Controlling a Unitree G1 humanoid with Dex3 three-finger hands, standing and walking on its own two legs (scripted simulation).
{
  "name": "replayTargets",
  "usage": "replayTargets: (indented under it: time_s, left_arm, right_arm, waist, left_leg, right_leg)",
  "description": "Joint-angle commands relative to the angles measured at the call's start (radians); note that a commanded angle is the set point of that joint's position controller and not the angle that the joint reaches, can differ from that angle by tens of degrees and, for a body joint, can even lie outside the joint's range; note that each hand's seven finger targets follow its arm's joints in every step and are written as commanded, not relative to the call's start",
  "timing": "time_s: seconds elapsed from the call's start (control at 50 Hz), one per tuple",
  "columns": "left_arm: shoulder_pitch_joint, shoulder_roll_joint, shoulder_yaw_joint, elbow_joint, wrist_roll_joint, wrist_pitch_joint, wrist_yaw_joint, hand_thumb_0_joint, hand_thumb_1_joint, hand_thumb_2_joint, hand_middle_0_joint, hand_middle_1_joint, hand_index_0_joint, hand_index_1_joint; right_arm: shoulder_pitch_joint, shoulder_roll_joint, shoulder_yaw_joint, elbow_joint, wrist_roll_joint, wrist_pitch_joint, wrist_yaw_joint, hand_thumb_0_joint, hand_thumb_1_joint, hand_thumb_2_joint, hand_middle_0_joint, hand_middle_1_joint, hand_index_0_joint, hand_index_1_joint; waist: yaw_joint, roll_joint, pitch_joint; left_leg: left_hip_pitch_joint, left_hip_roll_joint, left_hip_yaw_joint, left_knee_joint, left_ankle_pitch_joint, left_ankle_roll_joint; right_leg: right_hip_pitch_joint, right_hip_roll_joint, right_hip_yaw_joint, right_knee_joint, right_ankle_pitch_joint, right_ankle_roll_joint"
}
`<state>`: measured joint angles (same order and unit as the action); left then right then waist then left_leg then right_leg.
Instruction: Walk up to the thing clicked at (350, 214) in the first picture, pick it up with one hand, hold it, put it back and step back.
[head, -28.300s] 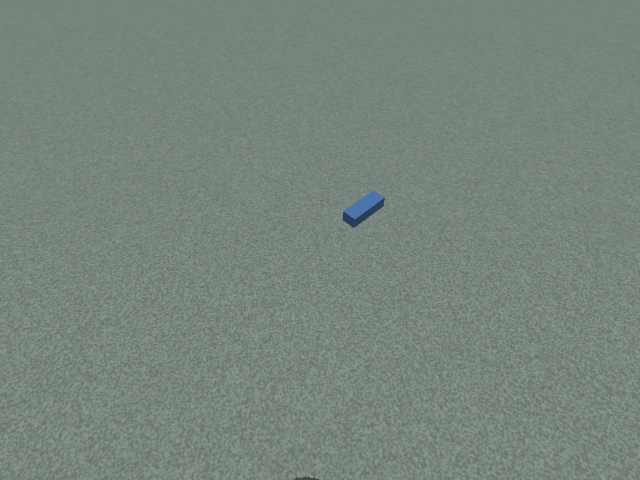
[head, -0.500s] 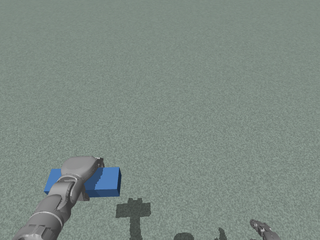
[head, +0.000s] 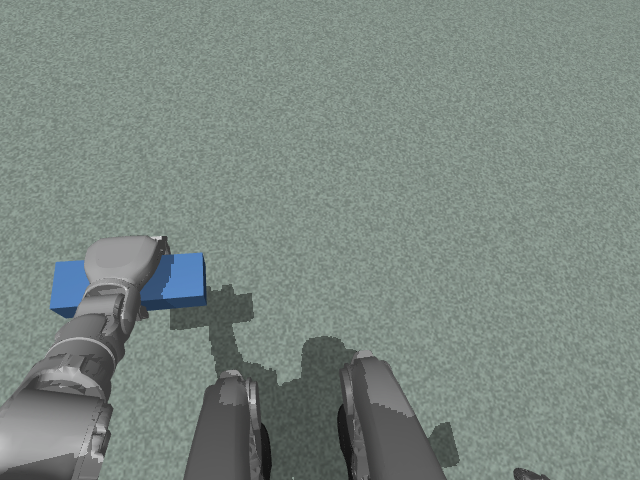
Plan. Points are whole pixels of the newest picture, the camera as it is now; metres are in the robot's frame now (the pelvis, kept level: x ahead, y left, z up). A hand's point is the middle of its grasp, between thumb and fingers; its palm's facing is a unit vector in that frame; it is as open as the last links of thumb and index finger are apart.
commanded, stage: crouch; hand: left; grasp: from above
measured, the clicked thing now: (135, 284) +0.41 +0.22 -0.15
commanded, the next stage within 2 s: lower in 1.12 s
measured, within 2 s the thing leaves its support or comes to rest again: neither
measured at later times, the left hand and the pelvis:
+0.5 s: hand (172, 300) +0.43 +0.22 -0.31, palm faces -0.46 -0.01 -0.89, open 9.8 cm; pelvis -0.01 +0.00 -0.14, yaw -1 degrees
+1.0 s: hand (184, 304) +0.44 +0.21 -0.39, palm faces -0.48 -0.02 -0.88, open 9.8 cm; pelvis -0.02 -0.01 -0.21, yaw -3 degrees
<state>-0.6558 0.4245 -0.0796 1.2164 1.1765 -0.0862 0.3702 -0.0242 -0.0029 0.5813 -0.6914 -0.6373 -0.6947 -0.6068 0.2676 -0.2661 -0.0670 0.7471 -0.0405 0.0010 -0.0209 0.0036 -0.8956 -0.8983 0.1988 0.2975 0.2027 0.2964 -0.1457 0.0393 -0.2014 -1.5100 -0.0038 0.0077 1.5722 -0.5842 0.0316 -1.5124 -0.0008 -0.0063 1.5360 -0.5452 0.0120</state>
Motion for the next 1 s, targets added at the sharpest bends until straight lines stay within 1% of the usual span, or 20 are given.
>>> replayTargets:
  time_s: [0.0, 0.08, 0.26, 0.3, 0.34, 0.38, 0.4, 0.42, 0.44, 0.48, 0.52, 0.54, 0.66, 0.68, 0.72, 0.76, 0.78, 0.8, 0.96, 0.98]
  left_arm:
    - [-0.414, 0.264, 0.071, -0.16, -0.004, -0.005, 0.047, 0.0, 0.635, 0.949, -1.008, -0.766, -1.006, -0.77]
    - [-0.474, 0.274, 0.075, -0.149, -0.002, -0.037, 0.055, 0.0, 0.639, 0.978, -1.003, -0.792, -1.005, -0.793]
    - [-0.546, 0.324, 0.119, -0.105, 0.054, -0.067, 0.115, 0.0, 0.667, 1.018, -1.037, -0.794, -1.032, -0.801]
    - [-0.529, 0.287, 0.104, -0.051, 0.058, -0.061, 0.123, 0.0, 0.682, 1.005, -1.051, -0.782, -1.046, -0.79]
    - [-0.554, 0.299, 0.117, -0.042, 0.061, -0.06, 0.131, 0.0, 0.672, 1.002, -1.048, -0.76, -1.04, -0.77]
    - [-0.554, 0.33, 0.138, -0.063, 0.064, -0.061, 0.133, 0.0, 0.698, 1.015, -1.061, -0.789, -1.057, -0.795]
    - [-0.504, 0.308, 0.126, -0.006, 0.067, -0.053, 0.133, 0.0, 0.687, 1.008, -1.063, -0.765, -1.053, -0.777]
    - [-0.557, 0.295, 0.12, -0.028, 0.062, -0.056, 0.132, 0.0, 0.683, 1.008, -1.056, -0.769, -1.047, -0.78]
    - [-0.603, 0.329, 0.135, -0.062, 0.063, -0.065, 0.134, 0.0, 0.669, 1.001, -1.047, -0.763, -1.038, -0.774]
    - [-0.549, 0.336, 0.145, -0.001, 0.072, -0.061, 0.134, 0.0, 0.673, 0.983, -1.046, -0.763, -1.042, -0.769]
    - [-0.599, 0.366, 0.163, -0.067, 0.069, -0.075, 0.134, 0.0, 0.676, 0.984, -1.052, -0.752, -1.044, -0.761]
    - [-0.551, 0.335, 0.143, 0.014, 0.077, -0.069, 0.131, 0.0, 0.667, 0.981, -1.05, -0.739, -1.04, -0.751]
    - [-0.569, 0.373, 0.161, 0.029, 0.077, -0.082, 0.128, 0.0, 0.644, 0.98, -1.022, -0.753, -1.014, -0.762]
    - [-0.555, 0.34, 0.146, 0.056, 0.08, -0.081, 0.127, 0.0, 0.636, 0.973, -1.014, -0.754, -1.007, -0.762]
    - [-0.607, 0.385, 0.16, 0.036, 0.08, -0.091, 0.128, 0.0, 0.653, 0.948, -1.02, -0.754, -1.019, -0.757]
    - [-0.602, 0.374, 0.157, 0.054, 0.076, -0.093, 0.131, 0.0, 0.645, 0.948, -1.016, -0.755, -1.013, -0.759]
    - [-0.643, 0.415, 0.181, 0.007, 0.078, -0.101, 0.138, 0.0, 0.647, 0.951, -1.015, -0.757, -1.012, -0.76]
    - [-0.592, 0.393, 0.167, 0.083, 0.086, -0.096, 0.137, 0.0, 0.65, 0.963, -1.031, -0.74, -1.022, -0.75]
    - [-0.695, 0.459, 0.19, 0.08, 0.109, -0.117, 0.163, 0.0, 0.661, 0.932, -1.031, -0.739, -1.026, -0.745]
    - [-0.635, 0.424, 0.171, 0.167, 0.113, -0.108, 0.165, 0.0, 0.645, 0.906, -1.023, -0.712, -1.017, -0.719]
  right_arm:
    - [0.084, -0.184, -0.056, -0.073, -0.008, -0.05, -0.009, 0.0, -0.892, -0.897, 0.199, 0.299, 0.199, 0.299]
    - [0.089, -0.189, -0.047, -0.055, -0.02, -0.068, 0.008, 0.0, -0.891, -0.897, 0.199, 0.299, 0.2, 0.299]
    - [0.12, -0.185, -0.035, -0.017, -0.051, -0.087, 0.06, 0.0, -0.898, -0.9, 0.199, 0.299, 0.199, 0.299]
    - [0.116, -0.184, -0.032, -0.019, -0.057, -0.088, 0.071, 0.0, -0.9, -0.901, 0.199, 0.299, 0.199, 0.299]
    - [0.119, -0.186, -0.033, -0.011, -0.066, -0.088, 0.078, 0.0, -0.9, -0.901, 0.199, 0.299, 0.199, 0.299]
    - [0.128, -0.188, -0.032, -0.011, -0.071, -0.088, 0.09, 0.0, -0.904, -0.902, 0.199, 0.299, 0.199, 0.299]
    - [0.115, -0.191, -0.032, -0.018, -0.07, -0.088, 0.093, 0.0, -0.904, -0.903, 0.199, 0.299, 0.199, 0.299]
    - [0.116, -0.188, -0.034, -0.016, -0.074, -0.089, 0.097, 0.0, -0.904, -0.902, 0.199, 0.299, 0.199, 0.299]
    - [0.12, -0.194, -0.036, -0.008, -0.076, -0.087, 0.099, 0.0, -0.902, -0.902, 0.199, 0.299, 0.199, 0.299]
    - [0.128, -0.195, -0.03, -0.012, -0.08, -0.087, 0.106, 0.0, -0.905, -0.902, 0.199, 0.299, 0.199, 0.299]
    - [0.135, -0.196, -0.032, -0.003, -0.084, -0.085, 0.114, 0.0, -0.905, -0.902, 0.199, 0.299, 0.199, 0.299]
    - [0.129, -0.203, -0.031, -0.011, -0.082, -0.084, 0.116, 0.0, -0.904, -0.902, 0.199, 0.299, 0.199, 0.299]
    - [0.13, -0.208, -0.025, -0.009, -0.085, -0.082, 0.133, 0.0, -0.902, -0.901, 0.2, 0.299, 0.2, 0.299]
    - [0.13, -0.206, -0.023, -0.013, -0.087, -0.083, 0.135, 0.0, -0.902, -0.901, 0.2, 0.299, 0.2, 0.299]
    - [0.134, -0.216, -0.025, -0.004, -0.088, -0.083, 0.137, 0.0, -0.903, -0.901, 0.2, 0.299, 0.2, 0.299]
    - [0.132, -0.212, -0.019, -0.005, -0.09, -0.086, 0.141, 0.0, -0.904, -0.901, 0.2, 0.299, 0.2, 0.299]
    - [0.141, -0.214, -0.021, 0.006, -0.094, -0.085, 0.142, 0.0, -0.904, -0.902, 0.2, 0.299, 0.2, 0.299]
    - [0.139, -0.216, -0.014, 0.0, -0.094, -0.085, 0.143, 0.0, -0.904, -0.902, 0.2, 0.299, 0.2, 0.299]
    - [0.141, -0.233, -0.002, 0.022, -0.106, -0.095, 0.148, 0.0, -0.905, -0.902, 0.2, 0.3, 0.2, 0.3]
    - [0.127, -0.231, 0.004, 0.013, -0.105, -0.097, 0.147, 0.0, -0.904, -0.902, 0.2, 0.3, 0.2, 0.3]
  waist:
    - [-0.002, 0.067, -0.555]
    - [-0.028, 0.08, -0.584]
    - [-0.037, 0.174, -0.684]
    - [-0.048, 0.178, -0.676]
    - [-0.058, 0.185, -0.683]
    - [-0.048, 0.213, -0.696]
    - [-0.043, 0.194, -0.694]
    - [-0.069, 0.205, -0.69]
    - [-0.068, 0.221, -0.694]
    - [-0.065, 0.207, -0.667]
    - [-0.069, 0.231, -0.678]
    - [-0.07, 0.212, -0.664]
    - [-0.073, 0.201, -0.644]
    - [-0.081, 0.202, -0.647]
    - [-0.079, 0.219, -0.643]
    - [-0.085, 0.213, -0.631]
    - [-0.085, 0.204, -0.649]
    - [-0.084, 0.194, -0.642]
    - [-0.108, 0.239, -0.59]
    - [-0.103, 0.218, -0.572]
  left_leg:
    - [0.236, -0.028, -0.041, -0.119, 0.029, -0.01]
    - [0.155, -0.031, -0.052, -0.028, -0.006, -0.007]
    - [0.122, -0.031, -0.054, 0.141, 0.127, -0.015]
    - [0.106, -0.03, -0.05, 0.171, 0.145, -0.014]
    - [0.092, -0.028, -0.055, 0.203, 0.167, -0.015]
    - [0.091, -0.027, -0.048, 0.232, 0.208, -0.017]
    - [0.086, -0.026, -0.052, 0.24, 0.207, -0.016]
    - [0.078, -0.023, -0.058, 0.255, 0.206, -0.018]
    - [0.062, -0.024, -0.051, 0.27, 0.198, -0.015]
    - [0.034, -0.024, -0.052, 0.288, 0.204, -0.017]
    - [0.025, -0.022, -0.047, 0.315, 0.214, -0.016]
    - [0.012, -0.022, -0.054, 0.314, 0.194, -0.018]
    - [-0.071, -0.024, -0.044, 0.367, 0.159, -0.01]
    - [-0.077, -0.027, -0.044, 0.373, 0.153, -0.01]
    - [-0.089, -0.025, -0.043, 0.385, 0.124, -0.009]
    - [-0.118, -0.027, -0.036, 0.399, 0.111, -0.006]
    - [-0.125, -0.025, -0.035, 0.416, 0.119, -0.003]
    - [-0.138, -0.027, -0.032, 0.422, 0.123, -0.003]
    - [-0.186, -0.025, -0.038, 0.454, 0.042, -0.005]
    - [-0.215, -0.027, -0.032, 0.461, 0.03, -0.001]
  right_leg:
    - [0.15, 0.014, -0.023, -0.108, 0.032, -0.058]
    - [0.049, 0.011, -0.034, -0.027, 0.002, -0.058]
    - [-0.098, 0.007, -0.056, 0.142, 0.096, -0.062]
    - [-0.122, 0.009, -0.058, 0.162, 0.113, -0.06]
    - [-0.147, 0.007, -0.061, 0.193, 0.132, -0.058]
    - [-0.145, 0.005, -0.061, 0.219, 0.162, -0.058]
    - [-0.162, 0.008, -0.065, 0.232, 0.16, -0.059]
    - [-0.185, 0.006, -0.068, 0.246, 0.158, -0.058]
    - [-0.181, 0.011, -0.066, 0.254, 0.162, -0.058]
    - [-0.192, 0.006, -0.069, 0.275, 0.167, -0.057]
    - [-0.201, 0.01, -0.072, 0.295, 0.178, -0.057]
    - [-0.222, 0.01, -0.077, 0.307, 0.158, -0.059]
    - [-0.24, 0.015, -0.08, 0.347, 0.146, -0.055]
    - [-0.248, 0.016, -0.081, 0.354, 0.141, -0.055]
    - [-0.274, 0.019, -0.083, 0.371, 0.118, -0.057]
    - [-0.267, 0.02, -0.084, 0.374, 0.113, -0.055]
    - [-0.255, 0.019, -0.082, 0.382, 0.128, -0.052]
    - [-0.257, 0.022, -0.083, 0.391, 0.129, -0.053]
    - [-0.353, 0.021, -0.098, 0.44, 0.055, -0.058]
    - [-0.355, 0.024, -0.098, 0.439, 0.049, -0.057]
